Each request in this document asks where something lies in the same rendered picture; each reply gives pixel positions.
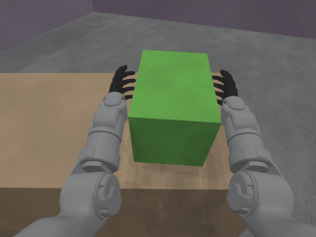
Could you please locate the right robot upper arm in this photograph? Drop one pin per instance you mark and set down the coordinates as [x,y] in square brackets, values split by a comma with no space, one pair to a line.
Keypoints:
[265,202]

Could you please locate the robot left forearm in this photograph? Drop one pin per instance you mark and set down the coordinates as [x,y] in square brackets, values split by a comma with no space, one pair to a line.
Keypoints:
[101,152]

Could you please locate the carton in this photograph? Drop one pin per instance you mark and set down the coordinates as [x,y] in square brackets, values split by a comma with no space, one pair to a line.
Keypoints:
[174,115]

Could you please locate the robot left hand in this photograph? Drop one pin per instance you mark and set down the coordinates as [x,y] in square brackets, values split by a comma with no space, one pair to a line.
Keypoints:
[117,83]

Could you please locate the left robot upper arm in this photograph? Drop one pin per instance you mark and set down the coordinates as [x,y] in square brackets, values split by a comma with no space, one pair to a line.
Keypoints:
[87,201]

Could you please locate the robot right forearm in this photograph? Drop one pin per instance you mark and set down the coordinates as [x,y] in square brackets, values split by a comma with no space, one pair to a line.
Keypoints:
[246,147]

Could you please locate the robot right hand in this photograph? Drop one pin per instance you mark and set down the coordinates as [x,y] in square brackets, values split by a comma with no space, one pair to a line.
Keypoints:
[229,88]

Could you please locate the pedestal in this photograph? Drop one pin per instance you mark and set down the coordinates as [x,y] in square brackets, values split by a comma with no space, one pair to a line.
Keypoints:
[45,120]

